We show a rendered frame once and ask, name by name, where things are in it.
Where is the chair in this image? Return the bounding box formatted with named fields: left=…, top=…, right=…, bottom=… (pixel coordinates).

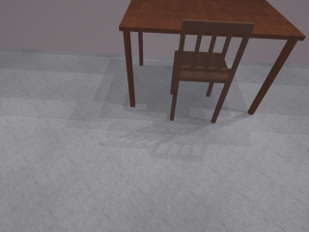
left=170, top=18, right=255, bottom=124

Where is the table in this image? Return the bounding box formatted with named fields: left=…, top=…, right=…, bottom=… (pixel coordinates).
left=119, top=0, right=306, bottom=115

